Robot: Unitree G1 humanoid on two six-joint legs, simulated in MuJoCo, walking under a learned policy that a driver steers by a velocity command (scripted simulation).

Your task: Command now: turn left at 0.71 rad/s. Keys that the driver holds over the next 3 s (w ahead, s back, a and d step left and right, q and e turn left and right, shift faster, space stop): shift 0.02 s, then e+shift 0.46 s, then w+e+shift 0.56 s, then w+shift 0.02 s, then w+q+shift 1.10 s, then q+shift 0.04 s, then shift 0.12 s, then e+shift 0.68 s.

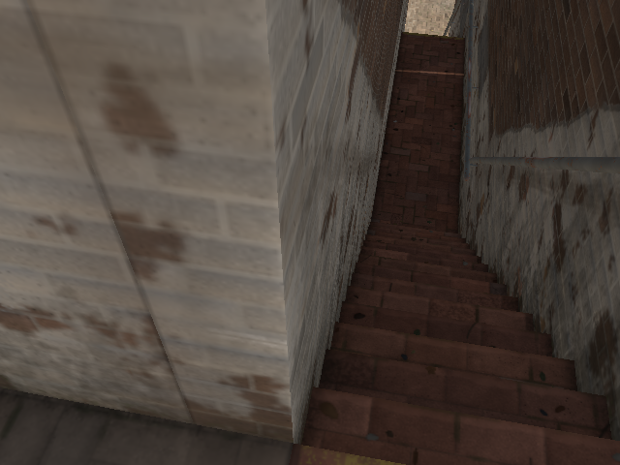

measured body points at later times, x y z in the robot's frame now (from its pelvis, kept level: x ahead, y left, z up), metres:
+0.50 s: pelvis -0.01 -0.05 +0.00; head +0.02 -0.07 +0.45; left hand +0.17 +0.18 -0.08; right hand +0.17 -0.33 -0.06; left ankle -0.04 +0.09 -0.69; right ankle +0.00 -0.17 -0.74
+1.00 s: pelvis +0.11 -0.11 -0.03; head +0.14 -0.12 +0.42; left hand +0.45 -0.06 -0.10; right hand -0.11 -0.29 -0.14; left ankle -0.02 +0.09 -0.74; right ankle +0.18 -0.28 -0.70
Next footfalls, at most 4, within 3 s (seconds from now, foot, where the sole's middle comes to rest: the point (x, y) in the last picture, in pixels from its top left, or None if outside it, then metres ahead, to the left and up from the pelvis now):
0.12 right None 0.03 -0.17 -0.77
0.58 left None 0.02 0.08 -0.78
1.04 right None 0.21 -0.29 -0.78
1.62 left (444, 453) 0.59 -0.28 -0.99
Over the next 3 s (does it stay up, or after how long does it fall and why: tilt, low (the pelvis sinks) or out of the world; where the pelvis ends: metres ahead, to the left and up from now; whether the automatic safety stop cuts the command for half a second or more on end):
stays up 1.64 -0.54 -1.32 its command is cut before an obstacle after 1.0 s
